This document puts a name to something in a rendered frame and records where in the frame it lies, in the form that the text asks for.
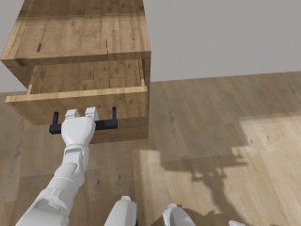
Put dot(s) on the robot left upper arm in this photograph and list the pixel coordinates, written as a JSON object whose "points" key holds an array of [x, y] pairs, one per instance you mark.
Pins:
{"points": [[41, 217]]}

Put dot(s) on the robot left hand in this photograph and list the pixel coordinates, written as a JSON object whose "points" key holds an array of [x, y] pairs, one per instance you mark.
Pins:
{"points": [[76, 130]]}

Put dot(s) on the drawer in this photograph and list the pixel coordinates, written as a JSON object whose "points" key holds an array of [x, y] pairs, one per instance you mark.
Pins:
{"points": [[104, 84]]}

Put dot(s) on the left robot forearm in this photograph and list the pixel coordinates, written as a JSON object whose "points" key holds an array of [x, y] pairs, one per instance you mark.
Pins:
{"points": [[58, 196]]}

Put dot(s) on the handle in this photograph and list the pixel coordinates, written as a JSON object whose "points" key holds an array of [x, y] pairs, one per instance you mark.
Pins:
{"points": [[68, 56], [55, 128]]}

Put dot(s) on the cabinet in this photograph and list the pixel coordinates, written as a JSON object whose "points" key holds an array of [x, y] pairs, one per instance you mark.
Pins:
{"points": [[67, 25]]}

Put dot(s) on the right robot thigh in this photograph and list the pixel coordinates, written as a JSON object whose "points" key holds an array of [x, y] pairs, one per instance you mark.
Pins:
{"points": [[175, 216]]}

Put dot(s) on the right robot shin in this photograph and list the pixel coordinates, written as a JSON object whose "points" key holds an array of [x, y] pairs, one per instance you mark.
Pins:
{"points": [[172, 205]]}

